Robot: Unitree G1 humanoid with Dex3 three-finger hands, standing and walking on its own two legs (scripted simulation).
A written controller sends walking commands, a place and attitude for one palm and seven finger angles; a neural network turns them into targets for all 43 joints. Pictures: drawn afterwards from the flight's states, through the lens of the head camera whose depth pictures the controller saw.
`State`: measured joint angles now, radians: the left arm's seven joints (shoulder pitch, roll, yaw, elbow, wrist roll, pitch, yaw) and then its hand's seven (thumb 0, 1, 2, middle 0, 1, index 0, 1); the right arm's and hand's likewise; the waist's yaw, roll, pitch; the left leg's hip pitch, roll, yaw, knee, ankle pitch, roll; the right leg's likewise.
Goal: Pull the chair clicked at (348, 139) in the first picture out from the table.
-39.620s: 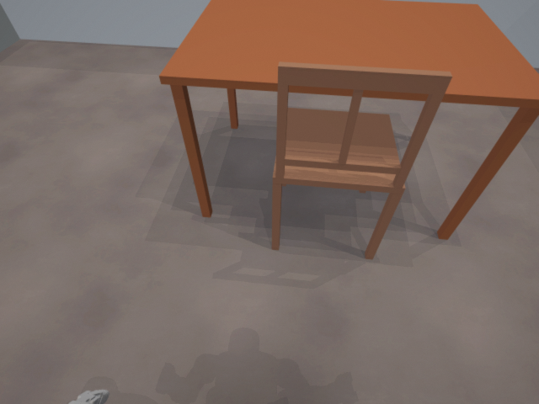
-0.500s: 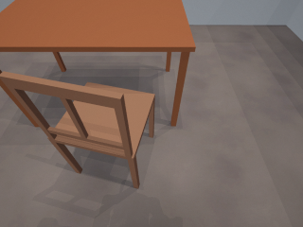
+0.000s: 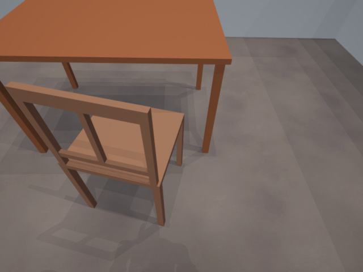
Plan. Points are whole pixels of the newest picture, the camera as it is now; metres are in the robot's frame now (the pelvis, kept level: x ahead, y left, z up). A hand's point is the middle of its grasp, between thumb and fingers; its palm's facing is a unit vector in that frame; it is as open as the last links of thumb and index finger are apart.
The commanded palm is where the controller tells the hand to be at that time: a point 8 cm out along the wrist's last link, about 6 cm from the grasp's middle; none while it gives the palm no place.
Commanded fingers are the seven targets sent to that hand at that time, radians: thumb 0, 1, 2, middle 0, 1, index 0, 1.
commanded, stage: look again from close up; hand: left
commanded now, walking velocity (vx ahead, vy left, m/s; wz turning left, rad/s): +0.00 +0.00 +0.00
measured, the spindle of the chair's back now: (93, 138) +0.53 +0.32 -0.10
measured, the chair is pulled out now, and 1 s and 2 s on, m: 0.30 0.30 0.30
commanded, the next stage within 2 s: shuffle to correct the standing spot in 0.84 s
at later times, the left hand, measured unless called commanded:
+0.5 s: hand out of the picture +0.02 +0.20 -0.17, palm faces -0.01 -0.97 -0.22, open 7.4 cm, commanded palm none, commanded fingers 0.00 0.90 0.90 -0.20 -0.30 -0.20 -0.30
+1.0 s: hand out of the picture +0.06 +0.21 -0.17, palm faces -0.02 -0.97 -0.25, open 7.4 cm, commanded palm none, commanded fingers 0.00 0.90 0.90 -0.20 -0.30 -0.20 -0.30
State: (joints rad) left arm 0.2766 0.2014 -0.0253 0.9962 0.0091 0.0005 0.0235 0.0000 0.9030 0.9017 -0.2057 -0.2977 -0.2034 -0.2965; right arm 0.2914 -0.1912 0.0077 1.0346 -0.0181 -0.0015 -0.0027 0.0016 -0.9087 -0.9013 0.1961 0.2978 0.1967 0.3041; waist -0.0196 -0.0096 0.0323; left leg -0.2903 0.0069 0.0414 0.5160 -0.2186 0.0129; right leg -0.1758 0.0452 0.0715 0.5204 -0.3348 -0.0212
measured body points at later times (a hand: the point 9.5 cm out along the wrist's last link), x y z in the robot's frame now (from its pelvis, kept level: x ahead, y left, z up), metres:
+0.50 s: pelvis +0.01 +0.00 +0.00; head +0.03 +0.01 +0.45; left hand +0.03 +0.25 -0.15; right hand +0.09 -0.25 -0.14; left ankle +0.04 +0.11 -0.73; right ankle -0.04 -0.11 -0.73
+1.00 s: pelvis +0.03 +0.00 +0.01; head +0.04 +0.01 +0.46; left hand +0.06 +0.26 -0.15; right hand +0.07 -0.25 -0.14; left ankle +0.04 +0.11 -0.73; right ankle -0.04 -0.11 -0.73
